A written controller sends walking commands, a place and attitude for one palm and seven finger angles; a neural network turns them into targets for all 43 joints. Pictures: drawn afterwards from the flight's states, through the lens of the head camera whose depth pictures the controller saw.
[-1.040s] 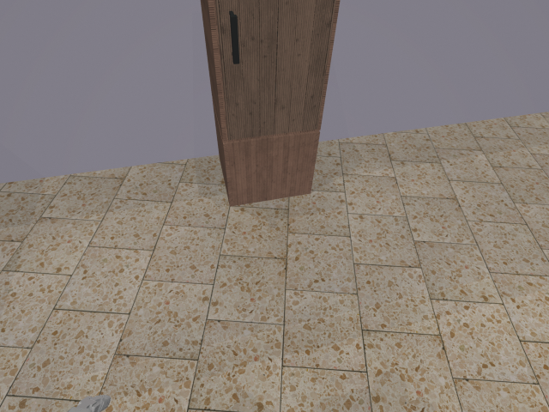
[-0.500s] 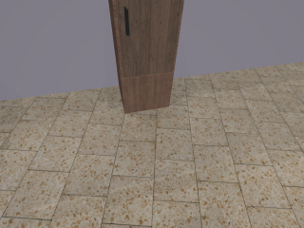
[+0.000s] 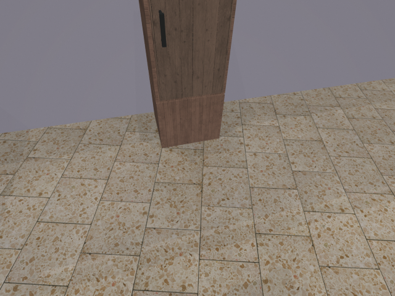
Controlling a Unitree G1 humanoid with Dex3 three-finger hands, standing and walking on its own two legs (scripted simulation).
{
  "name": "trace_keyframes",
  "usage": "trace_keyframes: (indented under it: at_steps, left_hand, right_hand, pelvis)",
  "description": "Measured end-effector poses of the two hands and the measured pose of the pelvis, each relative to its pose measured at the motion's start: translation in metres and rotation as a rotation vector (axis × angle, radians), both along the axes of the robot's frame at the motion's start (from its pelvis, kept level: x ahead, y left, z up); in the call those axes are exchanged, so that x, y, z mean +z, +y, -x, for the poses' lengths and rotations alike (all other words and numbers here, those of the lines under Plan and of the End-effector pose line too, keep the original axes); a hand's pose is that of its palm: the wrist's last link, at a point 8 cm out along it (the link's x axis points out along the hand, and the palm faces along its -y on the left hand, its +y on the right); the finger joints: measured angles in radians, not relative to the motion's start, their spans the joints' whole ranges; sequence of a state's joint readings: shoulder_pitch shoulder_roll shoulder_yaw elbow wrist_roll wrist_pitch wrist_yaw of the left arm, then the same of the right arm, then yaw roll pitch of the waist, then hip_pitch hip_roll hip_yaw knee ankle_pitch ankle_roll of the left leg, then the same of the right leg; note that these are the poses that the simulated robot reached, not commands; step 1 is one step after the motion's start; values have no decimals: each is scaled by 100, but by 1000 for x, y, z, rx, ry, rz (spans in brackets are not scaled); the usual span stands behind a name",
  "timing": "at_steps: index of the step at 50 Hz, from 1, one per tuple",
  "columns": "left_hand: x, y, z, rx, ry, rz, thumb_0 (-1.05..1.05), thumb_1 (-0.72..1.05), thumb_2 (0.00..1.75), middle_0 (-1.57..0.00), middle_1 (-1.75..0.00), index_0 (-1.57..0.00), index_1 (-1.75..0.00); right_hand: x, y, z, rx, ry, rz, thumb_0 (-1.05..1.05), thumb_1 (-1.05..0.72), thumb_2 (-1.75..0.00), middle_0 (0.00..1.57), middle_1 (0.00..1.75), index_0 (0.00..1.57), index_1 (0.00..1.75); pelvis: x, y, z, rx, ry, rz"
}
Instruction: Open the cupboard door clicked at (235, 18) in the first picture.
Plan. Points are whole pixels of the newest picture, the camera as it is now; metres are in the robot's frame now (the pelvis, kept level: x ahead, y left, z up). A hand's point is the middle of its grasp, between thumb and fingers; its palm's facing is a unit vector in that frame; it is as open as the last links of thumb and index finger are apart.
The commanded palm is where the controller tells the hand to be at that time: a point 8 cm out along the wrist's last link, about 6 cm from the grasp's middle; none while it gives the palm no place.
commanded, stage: look at it before walking up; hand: left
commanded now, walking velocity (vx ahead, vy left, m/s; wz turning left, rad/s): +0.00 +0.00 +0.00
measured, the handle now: (162, 28) +1.17 +0.23 +0.05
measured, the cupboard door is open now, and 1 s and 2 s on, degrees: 0 0 0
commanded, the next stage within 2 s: walk to a spot facing it in 0.40 s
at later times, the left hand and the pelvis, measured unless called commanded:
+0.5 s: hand out of the picture +0.08 +0.24 -0.16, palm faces -0.02 -0.94 -0.33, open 7.3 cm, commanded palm none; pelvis +0.01 -0.01 +0.00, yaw +0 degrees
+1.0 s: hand out of the picture +0.15 +0.14 -0.18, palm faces -0.15 -0.96 -0.22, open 7.3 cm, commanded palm none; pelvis +0.09 -0.06 -0.02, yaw -13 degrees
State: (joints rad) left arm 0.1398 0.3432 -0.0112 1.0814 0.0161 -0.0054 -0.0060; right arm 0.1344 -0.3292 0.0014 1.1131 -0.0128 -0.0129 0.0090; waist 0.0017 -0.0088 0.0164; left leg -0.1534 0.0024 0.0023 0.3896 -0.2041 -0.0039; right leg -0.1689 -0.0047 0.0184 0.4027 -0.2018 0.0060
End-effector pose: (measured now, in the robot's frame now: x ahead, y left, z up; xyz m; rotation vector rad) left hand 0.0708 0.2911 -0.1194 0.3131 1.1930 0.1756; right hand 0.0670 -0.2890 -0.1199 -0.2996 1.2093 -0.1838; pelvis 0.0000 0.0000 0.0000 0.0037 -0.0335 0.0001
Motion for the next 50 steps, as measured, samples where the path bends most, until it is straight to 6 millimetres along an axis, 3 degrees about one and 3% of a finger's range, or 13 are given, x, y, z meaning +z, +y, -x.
trace_keyframes:
  at_steps: [28, 33, 38, 41, 46, 48, 50]
  left_hand:
    - [0, -5, -2, 15, 17, -3, 0, 91, 89, -20, -30, -20, -30]
    - [-10, -17, 4, 12, 60, 30, 0, 91, 89, -20, -30, -20, -30]
    - [-25, -36, 7, -6, 136, 81, 0, 91, 89, -20, -30, -20, -30]
    - [-28, -53, -3, -39, 185, 95, 0, 91, 89, -20, -30, -20, -30]
    - [-34, -87, -51, -109, 143, 102, 1, 91, 89, -20, -30, -20, -30]
    - [-36, -97, -67, -103, 99, 99, 0, 91, 89, -20, -30, -20, -30]
    - [-33, -106, -76, -95, 87, 102, 0, 91, 89, -20, -30, -20, -30]
  right_hand:
    - [3, -6, -18, 13, -10, 9, 1, -91, -90, 20, 30, 21, 30]
    - [-7, 4, -10, -23, -4, -22, 0, -91, -90, 20, 30, 20, 30]
    - [-22, 16, 11, -106, 28, -68, 0, -91, -90, 20, 30, 20, 30]
    - [-30, 16, 29, -184, 53, -95, 0, -91, -90, 20, 30, 21, 30]
    - [-51, 4, 57, -276, 158, -129, 0, -91, -90, 20, 30, 21, 30]
    - [-52, -2, 55, -285, 203, -135, 1, -91, -90, 20, 30, 20, 30]
    - [-46, -9, 41, -292, 197, -133, 1, -91, -90, 20, 30, 20, 30]
  pelvis:
    - [1, -6, -9, -3, 2, 0]
    - [-3, -6, -18, -44, 7, 3]
    - [-11, -9, -36, -101, 21, -8]
    - [-14, -18, -49, -154, 21, -19]
    - [-27, -42, -73, -204, 15, -9]
    - [-28, -50, -82, -209, 11, -2]
    - [-23, -57, -93, -223, 8, 1]
